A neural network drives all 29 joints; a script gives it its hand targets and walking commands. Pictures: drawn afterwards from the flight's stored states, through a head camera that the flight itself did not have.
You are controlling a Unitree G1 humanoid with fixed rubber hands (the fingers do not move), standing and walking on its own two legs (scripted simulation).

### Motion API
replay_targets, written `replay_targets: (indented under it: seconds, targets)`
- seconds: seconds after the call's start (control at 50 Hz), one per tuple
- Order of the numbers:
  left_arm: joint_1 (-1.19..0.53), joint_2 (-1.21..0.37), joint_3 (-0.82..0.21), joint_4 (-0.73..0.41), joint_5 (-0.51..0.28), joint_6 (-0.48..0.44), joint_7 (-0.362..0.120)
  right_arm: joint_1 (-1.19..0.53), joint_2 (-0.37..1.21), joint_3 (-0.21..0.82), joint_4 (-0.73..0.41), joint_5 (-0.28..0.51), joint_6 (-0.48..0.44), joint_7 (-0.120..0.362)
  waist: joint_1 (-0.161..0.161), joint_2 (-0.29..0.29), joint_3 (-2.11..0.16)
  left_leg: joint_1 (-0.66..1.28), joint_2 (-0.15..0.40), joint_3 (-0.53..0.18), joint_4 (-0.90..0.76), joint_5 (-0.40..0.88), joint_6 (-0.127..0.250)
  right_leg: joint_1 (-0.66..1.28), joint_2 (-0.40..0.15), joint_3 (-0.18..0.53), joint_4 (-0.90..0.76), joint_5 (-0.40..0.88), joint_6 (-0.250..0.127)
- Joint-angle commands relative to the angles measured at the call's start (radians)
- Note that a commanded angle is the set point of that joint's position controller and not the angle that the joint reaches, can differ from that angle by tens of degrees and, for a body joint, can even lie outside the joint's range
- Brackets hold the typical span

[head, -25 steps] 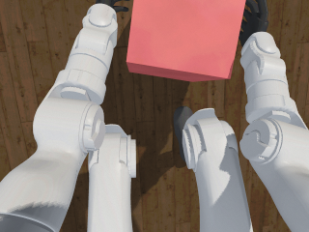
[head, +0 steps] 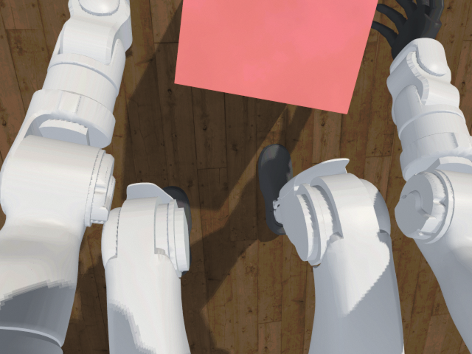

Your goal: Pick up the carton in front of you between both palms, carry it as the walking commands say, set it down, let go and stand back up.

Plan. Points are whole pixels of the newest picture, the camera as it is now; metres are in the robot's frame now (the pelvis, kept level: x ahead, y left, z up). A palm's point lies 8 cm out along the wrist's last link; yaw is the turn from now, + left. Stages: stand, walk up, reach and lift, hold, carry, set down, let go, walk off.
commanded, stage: set down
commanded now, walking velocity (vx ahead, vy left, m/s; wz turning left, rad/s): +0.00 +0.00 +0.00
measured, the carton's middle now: (260, 27) +0.50 -0.09 -0.25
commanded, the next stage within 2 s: let go in 1.04 s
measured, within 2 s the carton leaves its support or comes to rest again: neither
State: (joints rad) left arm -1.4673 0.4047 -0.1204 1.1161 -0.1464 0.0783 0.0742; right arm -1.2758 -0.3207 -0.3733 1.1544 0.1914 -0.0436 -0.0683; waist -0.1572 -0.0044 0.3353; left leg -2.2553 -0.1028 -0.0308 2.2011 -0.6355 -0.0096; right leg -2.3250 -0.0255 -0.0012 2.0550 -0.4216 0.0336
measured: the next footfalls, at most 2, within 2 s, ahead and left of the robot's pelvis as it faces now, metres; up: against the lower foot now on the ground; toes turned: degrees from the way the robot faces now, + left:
none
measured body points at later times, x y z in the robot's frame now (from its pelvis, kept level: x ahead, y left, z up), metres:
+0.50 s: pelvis +0.01 -0.01 +0.09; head +0.33 -0.03 +0.39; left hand +0.59 +0.08 -0.03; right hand +0.47 -0.28 -0.04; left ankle +0.09 +0.11 -0.34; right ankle +0.15 -0.13 -0.34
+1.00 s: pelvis +0.04 -0.01 +0.22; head +0.33 -0.02 +0.56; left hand +0.59 +0.09 +0.12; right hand +0.47 -0.29 +0.12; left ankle +0.09 +0.11 -0.34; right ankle +0.15 -0.13 -0.34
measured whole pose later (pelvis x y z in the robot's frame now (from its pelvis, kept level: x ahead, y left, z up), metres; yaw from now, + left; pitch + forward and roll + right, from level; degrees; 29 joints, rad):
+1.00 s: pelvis +0.04 -0.01 +0.22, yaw +0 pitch +46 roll +0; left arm -1.13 0.30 0.13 0.92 0.04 0.20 0.00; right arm -0.85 -0.14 -0.39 0.67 0.06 0.15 -0.05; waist -0.17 0.05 -0.12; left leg -1.71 -0.07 -0.04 1.39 -0.49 -0.01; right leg -1.79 0.01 0.03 1.30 -0.32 0.02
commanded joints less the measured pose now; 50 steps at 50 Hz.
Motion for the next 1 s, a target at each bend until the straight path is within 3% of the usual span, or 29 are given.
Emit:
replay_targets:
  seconds: [0.0, 0.08, 0.14, 0.24, 0.3, 0.42, 0.58, 0.68, 0.98]
  targets:
    - [-0.302, 0.033, 0.001, -0.174, -0.017, -0.017, 0.006, -0.155, -0.101, 0.043, -0.158, 0.066, -0.013, -0.007, -0.085, 0.192, -1.247, 0.498, 0.063, 0.000, -0.211, 0.309, -0.018, 0.709, 0.005, -0.049, -0.066, 0.417, 0.005]
    - [-0.271, 0.067, 0.051, -0.259, 0.015, 0.010, 0.021, -0.102, -0.106, 0.066, -0.270, 0.083, 0.022, -0.029, -0.068, 0.202, -1.419, 0.577, 0.049, 0.044, -0.230, 0.251, -0.013, 0.835, 0.024, -0.062, -0.103, 0.399, 0.008]
    - [-0.251, 0.085, 0.086, -0.335, 0.036, 0.047, 0.026, -0.065, -0.115, 0.066, -0.389, 0.055, 0.064, -0.061, -0.071, 0.183, -1.534, 0.614, 0.032, 0.075, -0.272, 0.195, -0.005, 0.949, 0.042, -0.078, -0.154, 0.361, 0.010]
    - [-0.169, 0.066, 0.147, -0.233, 0.054, 0.091, 0.007, -0.013, -0.039, 0.044, -0.436, -0.017, 0.126, -0.086, -0.076, 0.106, -1.312, 0.445, 0.018, 0.079, -0.366, 0.057, 0.015, 0.926, 0.056, -0.070, -0.255, 0.222, 0.019]
    - [-0.132, 0.053, 0.182, -0.167, 0.068, 0.076, -0.012, -0.007, 0.016, 0.047, -0.444, -0.044, 0.129, -0.079, -0.058, 0.070, -1.231, 0.381, 0.012, 0.074, -0.409, 0.048, 0.020, 0.903, 0.058, -0.061, -0.296, 0.217, 0.026]
    - [-0.098, 0.063, 0.225, -0.132, 0.106, 0.055, -0.029, 0.027, 0.043, 0.042, -0.460, -0.068, 0.135, -0.061, -0.043, 0.060, -1.266, 0.409, 0.003, 0.076, -0.502, 0.072, 0.019, 0.942, 0.064, -0.068, -0.374, 0.251, 0.035]
    - [-0.075, 0.034, 0.200, -0.291, 0.121, 0.087, -0.036, 0.131, 0.019, 0.000, -0.555, -0.080, 0.163, -0.039, -0.077, 0.163, -1.475, 0.689, -0.007, 0.076, -0.626, 0.210, -0.001, 1.013, 0.075, -0.101, -0.496, 0.363, 0.028]
    - [-0.033, 0.012, 0.206, -0.355, 0.142, 0.115, -0.042, 0.185, 0.021, -0.014, -0.597, -0.085, 0.184, -0.015, -0.076, 0.206, -1.495, 0.819, -0.006, 0.069, -0.711, 0.290, -0.012, 1.028, 0.080, -0.110, -0.574, 0.412, 0.024]
    - [0.100, -0.022, 0.271, -0.295, 0.189, 0.096, -0.077, 0.281, 0.065, -0.032, -0.589, -0.140, 0.166, 0.027, -0.061, 0.141, -1.370, 0.988, 0.001, 0.035, -1.018, 0.374, -0.014, 1.221, 0.082, -0.087, -0.861, 0.469, 0.028]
